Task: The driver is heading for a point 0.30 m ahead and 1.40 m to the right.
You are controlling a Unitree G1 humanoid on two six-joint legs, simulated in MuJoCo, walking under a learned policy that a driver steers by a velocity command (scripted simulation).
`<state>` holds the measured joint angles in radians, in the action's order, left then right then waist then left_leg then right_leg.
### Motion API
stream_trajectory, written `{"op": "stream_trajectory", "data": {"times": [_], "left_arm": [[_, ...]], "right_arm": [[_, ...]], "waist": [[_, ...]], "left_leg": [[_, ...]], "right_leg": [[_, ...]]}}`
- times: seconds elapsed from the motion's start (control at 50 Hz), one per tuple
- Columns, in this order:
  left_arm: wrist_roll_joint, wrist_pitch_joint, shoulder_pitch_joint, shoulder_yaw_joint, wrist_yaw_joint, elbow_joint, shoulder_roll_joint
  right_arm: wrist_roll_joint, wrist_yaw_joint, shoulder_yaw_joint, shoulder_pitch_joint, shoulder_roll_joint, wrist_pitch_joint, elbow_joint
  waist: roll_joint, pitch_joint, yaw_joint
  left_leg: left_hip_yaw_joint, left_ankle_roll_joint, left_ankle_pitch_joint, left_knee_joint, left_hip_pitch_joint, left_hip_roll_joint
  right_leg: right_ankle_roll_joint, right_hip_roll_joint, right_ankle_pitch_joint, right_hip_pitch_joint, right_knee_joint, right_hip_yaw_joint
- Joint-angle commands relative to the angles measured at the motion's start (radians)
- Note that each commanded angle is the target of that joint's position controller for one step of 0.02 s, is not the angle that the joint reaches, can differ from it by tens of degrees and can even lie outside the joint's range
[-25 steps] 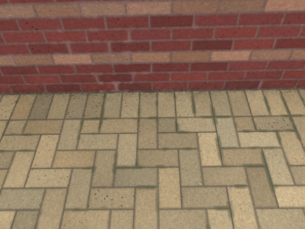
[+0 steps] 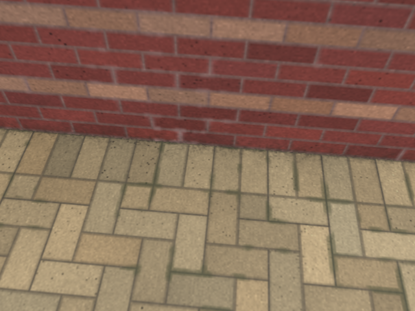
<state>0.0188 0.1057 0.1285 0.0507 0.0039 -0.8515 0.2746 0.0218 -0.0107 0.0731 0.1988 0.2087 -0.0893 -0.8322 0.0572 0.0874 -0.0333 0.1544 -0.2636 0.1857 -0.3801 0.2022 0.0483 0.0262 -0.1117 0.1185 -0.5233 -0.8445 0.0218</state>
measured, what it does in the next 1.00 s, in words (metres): goes down, turning right: right foot 0.03 m lower, then left foot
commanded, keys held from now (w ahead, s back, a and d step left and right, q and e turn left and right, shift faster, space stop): e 1.00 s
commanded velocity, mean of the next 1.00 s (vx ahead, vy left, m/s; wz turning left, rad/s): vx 0.04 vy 0.00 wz -0.50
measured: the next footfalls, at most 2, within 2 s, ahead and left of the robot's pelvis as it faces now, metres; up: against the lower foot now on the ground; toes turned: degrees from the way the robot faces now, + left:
right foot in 0.14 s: +0.24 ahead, -0.12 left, -0.03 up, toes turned -5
left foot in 0.50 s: +0.24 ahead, +0.13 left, -0.03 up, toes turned -20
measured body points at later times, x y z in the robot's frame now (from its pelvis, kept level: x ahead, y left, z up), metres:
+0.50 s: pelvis +0.13 +0.02 -0.06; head +0.16 +0.02 +0.39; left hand +0.35 +0.25 -0.17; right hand +0.19 -0.28 -0.17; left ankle +0.20 +0.14 -0.79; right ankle +0.20 -0.11 -0.78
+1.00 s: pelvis +0.13 +0.01 -0.06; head +0.14 -0.03 +0.39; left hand +0.43 +0.13 -0.13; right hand +0.06 -0.30 -0.17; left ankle +0.19 +0.15 -0.74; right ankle +0.07 -0.07 -0.79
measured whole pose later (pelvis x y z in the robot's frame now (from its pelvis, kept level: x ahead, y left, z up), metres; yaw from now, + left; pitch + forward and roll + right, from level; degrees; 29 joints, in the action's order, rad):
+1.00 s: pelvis +0.13 +0.01 -0.06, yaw -35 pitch +4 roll +0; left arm -0.01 -0.04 0.16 0.08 0.01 -0.61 0.27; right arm 0.01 -0.04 0.09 0.19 0.30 0.02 -0.74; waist -0.04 0.00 -0.03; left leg 0.05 0.06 -0.51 -0.97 0.48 -0.10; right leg -0.05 0.03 0.30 -0.36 -0.59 -0.01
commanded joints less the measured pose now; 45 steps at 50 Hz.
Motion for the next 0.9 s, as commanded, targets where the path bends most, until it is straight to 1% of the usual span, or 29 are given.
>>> {"op": "stream_trajectory", "data": {"times": [0.02, 0.08, 0.12, 0.14, 0.16, 0.18, 0.2, 0.22, 0.24, 0.26, 0.28, 0.3, 0.32, 0.36, 0.42, 0.46, 0.48, 0.5, 0.52, 0.54, 0.56, 0.58, 0.6, 0.66, 0.7, 0.76, 0.8, 0.86, 0.9], "left_arm": [[-0.007, 0.035, 0.044, 0.0, 0.03, 0.028, 0.033], [-0.005, 0.031, 0.061, 0.011, 0.064, 0.042, 0.072], [-0.025, 0.028, 0.139, 0.019, 0.074, 0.017, 0.073], [-0.035, 0.03, 0.212, 0.028, 0.07, -0.006, 0.08], [-0.05, 0.039, 0.256, 0.056, 0.052, 0.003, 0.186], [-0.083, 0.036, 0.247, 0.043, 0.035, 0.03, 0.184], [-0.067, 0.02, 0.24, 0.026, 0.034, 0.05, 0.137], [-0.045, -0.004, 0.21, 0.031, 0.031, 0.078, 0.13], [-0.025, -0.036, 0.113, 0.05, 0.018, 0.12, 0.182], [-0.026, -0.066, 0.047, 0.054, -0.004, 0.153, 0.179], [-0.036, -0.092, 0.002, 0.046, -0.018, 0.171, 0.157], [-0.044, -0.111, -0.028, 0.045, -0.024, 0.182, 0.154], [-0.041, -0.12, -0.032, 0.05, -0.031, 0.189, 0.156], [-0.027, -0.125, -0.015, 0.06, -0.046, 0.191, 0.164], [-0.017, -0.13, 0.015, 0.066, -0.054, 0.191, 0.156], [-0.009, -0.139, -0.002, 0.066, -0.056, 0.204, 0.145], [-0.006, -0.144, 0.013, 0.064, -0.057, 0.205, 0.13], [-0.007, -0.149, 0.039, 0.055, -0.058, 0.208, 0.085], [-0.004, -0.136, 0.044, 0.047, -0.048, 0.252, 0.038], [-0.018, -0.114, -0.001, 0.068, -0.042, 0.256, 0.119], [-0.011, -0.118, 0.024, 0.086, -0.038, 0.232, 0.158], [-0.013, -0.131, 0.066, 0.089, -0.042, 0.2, 0.15], [-0.019, -0.144, 0.092, 0.087, -0.044, 0.185, 0.14], [-0.007, -0.158, 0.048, 0.068, -0.04, 0.221, 0.088], [-0.004, -0.157, -0.017, 0.054, -0.036, 0.263, 0.068], [-0.006, -0.152, -0.048, 0.04, -0.018, 0.302, 0.053], [-0.002, -0.15, -0.047, 0.04, -0.007, 0.313, 0.062], [0.002, -0.154, -0.02, 0.05, 0.007, 0.316, 0.079], [0.001, -0.156, 0.05, 0.059, 0.011, 0.292, 0.073]], "right_arm": [[0.004, -0.03, 0.026, -0.047, 0.131, -0.018, 0.047], [-0.01, -0.036, 0.017, -0.049, 0.113, -0.017, 0.026], [-0.028, -0.039, 0.007, -0.07, 0.075, -0.013, 0.015], [-0.034, -0.037, 0.0, -0.059, 0.046, -0.007, 0.007], [-0.021, -0.033, 0.001, 0.01, 0.04, -0.003, 0.013], [-0.018, -0.028, -0.005, 0.082, 0.044, 0.005, 0.033], [-0.012, -0.021, 0.0, 0.101, 0.1, 0.018, 0.031], [-0.02, -0.021, 0.011, 0.074, 0.134, 0.039, 0.049], [-0.034, -0.024, 0.014, 0.074, 0.159, 0.06, 0.068], [-0.032, -0.034, 0.02, 0.016, 0.181, 0.089, 0.083], [-0.033, -0.037, 0.024, -0.004, 0.181, 0.116, 0.083], [-0.027, -0.037, 0.017, -0.002, 0.145, 0.13, 0.079], [-0.015, -0.039, 0.012, -0.008, 0.119, 0.131, 0.079], [-0.009, -0.034, 0.005, -0.011, 0.092, 0.117, 0.073], [-0.019, -0.03, 0.003, -0.007, 0.094, 0.099, 0.072], [-0.024, -0.025, 0.01, 0.043, 0.104, 0.09, 0.058], [-0.022, -0.023, 0.019, 0.081, 0.126, 0.088, 0.047], [-0.003, -0.026, 0.041, 0.139, 0.199, 0.087, 0.044], [0.025, -0.028, 0.061, 0.085, 0.293, 0.095, 0.064], [0.051, -0.031, 0.048, 0.047, 0.244, 0.087, 0.101], [0.042, -0.04, 0.038, -0.031, 0.203, 0.082, 0.128], [0.021, -0.043, 0.031, -0.092, 0.177, 0.079, 0.142], [0.002, -0.044, 0.026, -0.115, 0.162, 0.077, 0.15], [-0.002, -0.057, 0.02, -0.069, 0.158, 0.084, 0.143], [-0.002, -0.066, 0.026, -0.002, 0.177, 0.091, 0.131], [-0.005, -0.065, 0.044, 0.018, 0.225, 0.097, 0.137], [-0.011, -0.057, 0.054, 0.009, 0.248, 0.1, 0.144], [-0.026, -0.046, 0.062, 0.01, 0.26, 0.102, 0.143], [-0.042, -0.042, 0.06, -0.004, 0.248, 0.107, 0.137]], "waist": [[-0.12, -0.126, 0.001], [-0.134, -0.112, 0.02], [-0.097, -0.099, 0.075], [-0.054, -0.107, 0.102], [0.174, -0.116, 0.096], [0.332, -0.203, 0.062], [0.231, -0.303, 0.076], [0.141, -0.358, 0.069], [0.034, -0.369, 0.028], [0.016, -0.349, 0.031], [0.02, -0.295, 0.02], [0.059, -0.247, 0.002], [0.083, -0.227, 0.008], [0.081, -0.255, 0.022], [0.094, -0.277, 0.039], [0.104, -0.249, 0.008], [0.096, -0.232, -0.006], [-0.026, -0.234, -0.01], [-0.365, -0.2, 0.044], [-0.335, -0.201, 0.011], [-0.243, -0.182, 0.047], [-0.195, -0.162, 0.074], [-0.181, -0.148, 0.074], [-0.189, -0.116, 0.044], [-0.207, -0.128, 0.001], [-0.232, -0.168, -0.021], [-0.247, -0.175, -0.022], [-0.258, -0.177, -0.016], [-0.236, -0.187, 0.025]], "left_leg": [[-0.058, 0.015, 0.156, 0.131, -0.006, -0.179], [-0.051, 0.045, -0.116, 0.02, 0.044, -0.202], [-0.012, 0.084, -0.242, -0.155, 0.141, -0.181], [0.008, 0.11, -0.303, -0.293, 0.202, -0.14], [0.064, 0.189, -0.493, -0.601, 0.315, -0.001], [-0.07, 0.246, -0.922, -0.906, 0.537, 0.053], [-0.192, 0.251, -0.913, -1.019, 0.574, 0.013], [-0.221, 0.251, -0.846, -1.062, 0.583, -0.011], [-0.272, 0.271, -0.736, -0.998, 0.589, -0.055], [-0.284, 0.284, -0.675, -0.962, 0.553, -0.084], [-0.273, 0.293, -0.624, -0.876, 0.469, -0.086], [-0.239, 0.295, -0.599, -0.76, 0.393, -0.069], [-0.213, 0.298, -0.574, -0.667, 0.345, -0.045], [-0.205, 0.307, -0.509, -0.527, 0.256, -0.02], [-0.207, 0.314, -0.5, -0.374, 0.199, -0.001], [-0.184, 0.289, -0.448, -0.202, 0.113, 0.008], [-0.181, 0.269, -0.424, -0.102, 0.028, -0.014], [-0.346, 0.208, -0.482, 0.001, -0.098, -0.2], [-0.646, 0.053, -0.354, 0.09, -0.093, -0.44], [-0.719, -0.028, -0.325, 0.117, -0.014, -0.483], [-0.598, 0.019, -0.298, 0.092, 0.01, -0.42], [-0.482, 0.077, -0.278, 0.069, 0.03, -0.346], [-0.408, 0.101, -0.269, 0.063, 0.037, -0.312], [-0.279, 0.091, -0.235, 0.072, 0.033, -0.273], [-0.271, 0.069, -0.201, 0.066, -0.058, -0.301], [-0.245, 0.053, -0.17, 0.05, -0.093, -0.344], [-0.217, 0.052, -0.14, 0.042, -0.061, -0.359], [-0.201, 0.068, -0.112, -0.001, -0.067, -0.382], [-0.152, 0.127, -0.135, -0.093, -0.029, -0.366]], "right_leg": [[0.014, 0.048, -0.38, 0.131, 0.256, -0.03], [0.001, 0.051, -0.493, 0.2, 0.362, -0.001], [-0.016, 0.078, -0.514, 0.297, 0.4, -0.032], [-0.036, 0.103, -0.509, 0.38, 0.397, -0.053], [-0.127, 0.005, -1.004, 0.478, 0.388, 0.042], [-0.321, -0.191, -1.19, 0.68, 0.35, 0.332], [-0.335, -0.217, -1.212, 0.708, 0.322, 0.359], [-0.322, -0.2, -1.041, 0.681, 0.329, 0.353], [-0.348, -0.241, -0.65, 0.585, 0.385, 0.451], [-0.351, -0.252, -0.27, 0.442, 0.469, 0.538], [-0.325, -0.197, -0.025, 0.277, 0.53, 0.493], [-0.288, -0.13, 0.098, 0.15, 0.556, 0.426], [-0.261, -0.078, 0.14, 0.092, 0.568, 0.381], [-0.224, -0.025, 0.14, 0.081, 0.549, 0.33], [-0.21, -0.027, 0.147, 0.142, 0.531, 0.371], [-0.178, -0.001, 0.218, 0.121, 0.513, 0.386], [-0.144, 0.036, 0.281, 0.071, 0.485, 0.37], [-0.083, 0.106, 0.379, -0.063, 0.295, 0.288], [-0.03, 0.268, 0.487, -0.257, 0.012, 0.063], [0.0, 0.201, 0.468, -0.266, -0.192, 0.132], [0.001, 0.188, 0.386, -0.246, -0.295, 0.139], [0.012, 0.179, 0.323, -0.226, -0.342, 0.119], [0.027, 0.173, 0.267, -0.218, -0.4, 0.103], [0.062, 0.151, 0.18, -0.213, -0.393, 0.038], [0.08, 0.121, 0.175, -0.233, -0.277, 0.029], [0.076, 0.084, 0.232, -0.138, -0.12, -0.006], [0.054, 0.086, 0.269, -0.041, -0.025, -0.05], [0.008, 0.107, 0.247, 0.057, 0.132, -0.091], [-0.045, 0.142, 0.114, 0.202, 0.343, -0.124]]}}
Velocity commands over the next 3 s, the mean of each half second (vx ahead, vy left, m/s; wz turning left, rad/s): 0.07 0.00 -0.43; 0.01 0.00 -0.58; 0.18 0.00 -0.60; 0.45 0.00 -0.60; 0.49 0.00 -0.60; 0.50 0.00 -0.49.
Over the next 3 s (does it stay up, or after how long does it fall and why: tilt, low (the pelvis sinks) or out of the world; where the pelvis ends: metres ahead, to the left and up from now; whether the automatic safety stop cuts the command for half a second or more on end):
stays up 0.33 -0.82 -0.05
